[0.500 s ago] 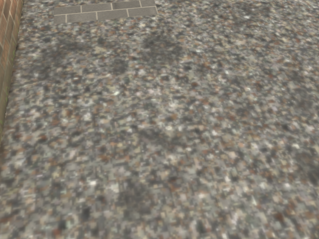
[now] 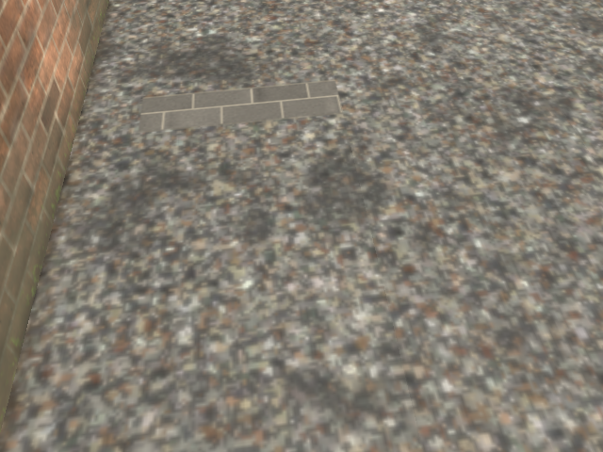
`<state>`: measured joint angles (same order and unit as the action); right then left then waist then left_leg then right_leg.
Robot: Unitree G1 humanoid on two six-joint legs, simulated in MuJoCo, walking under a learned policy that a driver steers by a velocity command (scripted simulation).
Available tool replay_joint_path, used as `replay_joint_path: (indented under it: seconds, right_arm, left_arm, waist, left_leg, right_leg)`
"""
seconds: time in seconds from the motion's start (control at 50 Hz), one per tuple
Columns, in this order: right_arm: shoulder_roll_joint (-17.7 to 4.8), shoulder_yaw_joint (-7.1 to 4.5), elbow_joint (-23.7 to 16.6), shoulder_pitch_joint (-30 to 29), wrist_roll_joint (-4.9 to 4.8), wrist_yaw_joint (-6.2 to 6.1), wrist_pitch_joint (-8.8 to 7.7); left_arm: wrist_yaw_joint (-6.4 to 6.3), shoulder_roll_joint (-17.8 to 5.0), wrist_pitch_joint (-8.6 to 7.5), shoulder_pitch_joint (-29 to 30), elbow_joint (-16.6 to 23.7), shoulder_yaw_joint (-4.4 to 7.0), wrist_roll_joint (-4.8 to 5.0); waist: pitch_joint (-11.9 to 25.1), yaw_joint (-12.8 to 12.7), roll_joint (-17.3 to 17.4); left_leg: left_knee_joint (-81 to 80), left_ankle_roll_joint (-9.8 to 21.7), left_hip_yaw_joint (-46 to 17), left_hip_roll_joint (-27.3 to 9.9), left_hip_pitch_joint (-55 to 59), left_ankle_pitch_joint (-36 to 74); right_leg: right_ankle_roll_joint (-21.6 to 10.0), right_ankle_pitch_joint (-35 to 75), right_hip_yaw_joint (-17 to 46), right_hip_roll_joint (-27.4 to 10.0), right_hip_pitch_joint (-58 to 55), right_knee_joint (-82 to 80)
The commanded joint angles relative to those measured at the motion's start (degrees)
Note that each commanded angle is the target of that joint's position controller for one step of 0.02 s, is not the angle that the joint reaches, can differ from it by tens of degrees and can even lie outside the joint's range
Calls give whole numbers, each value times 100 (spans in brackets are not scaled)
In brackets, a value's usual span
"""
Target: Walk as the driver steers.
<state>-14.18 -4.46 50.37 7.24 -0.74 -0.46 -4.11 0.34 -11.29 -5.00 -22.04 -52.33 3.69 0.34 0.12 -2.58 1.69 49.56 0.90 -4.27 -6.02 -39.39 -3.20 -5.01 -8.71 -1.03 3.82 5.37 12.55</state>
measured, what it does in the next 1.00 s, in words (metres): walks ahead, turning left: left foot, then right foot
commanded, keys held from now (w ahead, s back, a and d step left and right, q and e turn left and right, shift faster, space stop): w+q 1.00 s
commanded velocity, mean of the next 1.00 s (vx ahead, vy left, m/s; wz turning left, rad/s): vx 0.50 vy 0.00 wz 0.49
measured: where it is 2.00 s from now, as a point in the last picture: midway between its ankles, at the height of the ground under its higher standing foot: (221, 300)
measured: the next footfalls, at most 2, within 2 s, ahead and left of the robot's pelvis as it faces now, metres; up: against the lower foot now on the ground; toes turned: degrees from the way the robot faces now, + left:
left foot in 0.28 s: +0.32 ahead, +0.17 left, +0.00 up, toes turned +8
right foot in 0.78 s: +0.61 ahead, +0.04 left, +0.00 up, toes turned +29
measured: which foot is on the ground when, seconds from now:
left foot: up 0.00-0.26, down 0.28-0.78, up 0.80-1.00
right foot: down 0.00-0.30, up 0.32-0.76, down 0.78-1.00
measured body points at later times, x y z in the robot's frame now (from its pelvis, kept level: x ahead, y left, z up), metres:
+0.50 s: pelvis +0.27 +0.09 -0.01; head +0.30 +0.10 +0.44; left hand +0.36 +0.39 -0.11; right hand +0.41 -0.15 -0.13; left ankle +0.28 +0.16 -0.75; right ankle +0.33 -0.08 -0.67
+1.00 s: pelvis +0.52 +0.11 -0.01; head +0.54 +0.11 +0.44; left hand +0.46 +0.40 -0.11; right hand +0.78 -0.07 -0.11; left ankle +0.46 +0.25 -0.67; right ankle +0.58 +0.02 -0.75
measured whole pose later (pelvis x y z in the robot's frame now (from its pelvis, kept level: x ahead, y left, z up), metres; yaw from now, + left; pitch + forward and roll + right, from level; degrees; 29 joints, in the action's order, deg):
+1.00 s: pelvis +0.52 +0.11 -0.01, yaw +32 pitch +1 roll -1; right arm -18.7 -4.5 39.2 14.7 -1.5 0.1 -0.8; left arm 0.7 -14.9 -6.1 -13.7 -44.1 3.6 -1.0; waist -2.2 -1.6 2.8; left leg 64.3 -0.6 -3.5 -3.7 -33.9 -18.4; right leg -2.2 -10.3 -3.7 1.8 11.2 20.7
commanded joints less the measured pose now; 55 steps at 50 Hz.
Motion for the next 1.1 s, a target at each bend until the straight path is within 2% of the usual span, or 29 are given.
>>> replay_joint_path:
  seconds: [0.02,0.08,0.14,0.2,0.24,0.26,0.28,0.3,0.32,0.34,0.36,0.38,0.4,0.44,0.48,0.52,0.58,0.68,0.74,0.76,0.78,0.8,0.82,0.84,0.86,0.88,0.92,1.04,1.1]
  right_arm:
    - [-101,-13,-289,-148,-47,105,5]
    - [-114,29,-467,-673,-36,186,2]
    - [-113,75,-690,-1122,-90,256,1]
    - [-206,92,-896,-1296,-103,382,-74]
    - [-420,9,-895,-932,-78,436,-77]
    - [-626,-100,-771,-332,-81,438,-63]
    - [-920,-249,-547,589,-81,407,-46]
    - [-1480,-396,-441,1484,17,321,15]
    - [-1497,-350,-531,1421,-38,321,8]
    - [-1083,-220,-509,1422,4,310,22]
    - [-846,-154,-612,1080,8,285,12]
    - [-753,-104,-709,721,-6,298,-12]
    - [-627,-60,-786,510,-9,273,-30]
    - [-703,-53,-867,472,4,220,-22]
    - [-854,-87,-884,617,-5,149,-28]
    - [-1010,-141,-884,796,1,39,-13]
    - [-1037,-158,-897,1051,-51,-38,55]
    - [-1041,-158,-861,1388,-114,-81,122]
    - [-1008,-165,-936,1196,-79,-126,162]
    - [-894,-125,-1017,1122,-6,-95,171]
    - [-568,-11,-1137,1047,65,-61,144]
    - [-306,96,-1279,1778,-100,-64,98]
    - [-747,51,-1190,2048,-158,-59,90]
    - [-1107,-43,-1143,1635,-139,-50,135]
    - [-1157,-79,-1179,1283,-76,-50,176]
    - [-1106,-103,-1260,1072,-23,-41,182]
    - [-840,-97,-1329,1039,-123,39,215]
    - [-549,18,-1729,581,-23,122,317]
    - [-517,101,-1892,99,-26,181,316]
  left_arm:
    - [-77,-751,-126,108,266,135,-30]
    - [-121,-796,-180,-73,107,140,-16]
    - [-163,-853,-141,-365,-96,166,0]
    - [-211,-960,-46,-240,-101,206,6]
    - [-261,-1170,30,-71,1,253,-18]
    - [-284,-1236,87,46,69,263,-25]
    - [-308,-1258,112,202,182,247,-10]
    - [-278,-1029,40,23,390,138,-94]
    - [-136,-420,-151,-379,470,-85,-79]
    - [-44,-921,-356,88,567,44,105]
    - [-25,-1089,-420,580,764,73,235]
    - [-56,-1047,-416,798,804,91,156]
    - [-105,-1085,-360,891,839,152,15]
    - [-115,-915,-229,851,934,161,-82]
    - [-124,-800,-138,950,1009,150,-110]
    - [-135,-718,-115,1491,1205,106,-135]
    - [-88,-614,-137,2143,1392,44,-87]
    - [30,-863,-235,2670,1689,75,21]
    - [45,-1077,-331,2203,1613,164,27]
    - [19,-1289,-355,1735,1498,256,-72]
    - [-25,-1539,-371,938,1424,338,-160]
    - [-30,-1972,-297,346,1286,431,-239]
    - [15,-1613,-266,322,1284,374,-86]
    - [10,-1178,-240,579,1375,255,-43]
    - [10,-1048,-204,842,1419,191,-67]
    - [12,-986,-183,1048,1391,152,-95]
    - [15,-919,-170,1131,1322,108,-142]
    - [35,-1364,-204,1228,1118,202,-94]
    - [95,-1600,-197,1117,1004,223,-66]
  waist:
    - [-283,155,-574]
    - [-498,-34,-631]
    - [-645,-199,-552]
    - [-635,-93,-578]
    - [-182,169,-802]
    - [202,512,-824]
    - [684,968,-637]
    - [1438,1064,376]
    - [2137,675,1368]
    - [1927,874,816]
    - [1244,798,488]
    - [695,567,-114]
    - [490,401,-239]
    - [322,194,-89]
    - [204,173,23]
    - [71,294,48]
    - [44,537,232]
    - [60,660,366]
    - [111,325,555]
    - [375,110,493]
    - [1002,-248,42]
    - [1720,-48,-1603]
    - [1585,3,-1795]
    - [870,-109,-1107]
    - [440,-66,-622]
    - [162,41,-505]
    - [-23,172,-673]
    - [-147,150,-753]
    - [-199,-67,-577]
  left_leg:
    - [-666,12,63,53,-135,1007]
    - [-1344,73,218,215,221,1422]
    - [-1549,163,181,295,-41,1044]
    - [-1802,375,372,368,-167,162]
    - [-1755,560,794,719,684,-369]
    - [-1877,703,937,956,1481,-416]
    - [-2156,918,777,1018,2874,17]
    - [-1968,1515,-1098,-282,4930,549]
    - [-2897,2524,-4053,-1471,6328,-119]
    - [-3113,2246,-3717,-1238,6123,-289]
    - [-3125,1977,-2797,-992,5413,43]
    - [-3263,1818,-2183,-747,4487,691]
    - [-3386,1723,-1838,-572,3905,1028]
    - [-3643,1755,-1678,-378,3265,1174]
    - [-3747,1770,-1457,-299,2913,1364]
    - [-3730,1615,-1299,-158,2701,1276]
    - [-3601,1308,-1213,101,2576,655]
    - [-3137,1116,-1944,-60,3001,-299]
    - [-2537,936,-2272,-45,3139,-278]
    - [-2021,755,-2123,212,2917,-103]
    - [-606,530,-1645,562,2198,-596]
    - [1052,190,-718,1282,403,-2722]
    - [2134,76,-660,844,-435,-3154]
    - [2543,-5,-669,620,-635,-2601]
    - [2551,-63,-504,431,-453,-2157]
    - [2318,-89,-452,297,-298,-1861]
    - [2001,-89,-273,82,45,-1679]
    - [467,-228,60,-126,214,-887]
    - [-592,-191,345,-7,685,-358]
  right_leg:
    - [-587,1335,659,-1498,-3,-548]
    - [-469,1046,296,-1432,36,-665]
    - [-432,1191,140,-1718,-697,-560]
    - [-306,2303,-28,-1932,-1402,-67]
    - [-181,4533,-247,-1889,-1508,760]
    - [-86,5389,-383,-1784,-1427,1623]
    - [107,5276,-553,-1579,-752,2890]
    - [370,2761,-690,-1142,1144,4932]
    - [614,-2245,55,32,3080,6632]
    - [442,-2176,868,-327,3599,7001]
    - [343,-1772,763,-577,3733,6750]
    - [370,-1449,675,-778,3538,6218]
    - [438,-1237,633,-938,3234,5707]
    - [604,-1059,582,-987,2844,5225]
    - [792,-844,447,-954,2821,4676]
    - [906,-260,381,-847,2897,3823]
    - [910,819,397,-571,2584,2591]
    - [796,837,665,-309,2144,1552]
    - [558,482,629,-321,1470,1144]
    - [408,527,630,-457,676,1088]
    - [59,570,1281,-1265,-681,1238]
    - [-858,-233,3541,-2533,-2408,899]
    - [-1056,-1336,4654,-2916,-2384,610]
    - [-836,-1327,3860,-2652,-1739,530]
    - [-653,-727,2962,-2362,-1042,466]
    - [-585,-131,2436,-2133,-491,325]
    - [-513,388,1665,-1822,38,93]
    - [-711,1285,514,-1739,134,-259]
    - [-613,1280,13,-1667,97,-248]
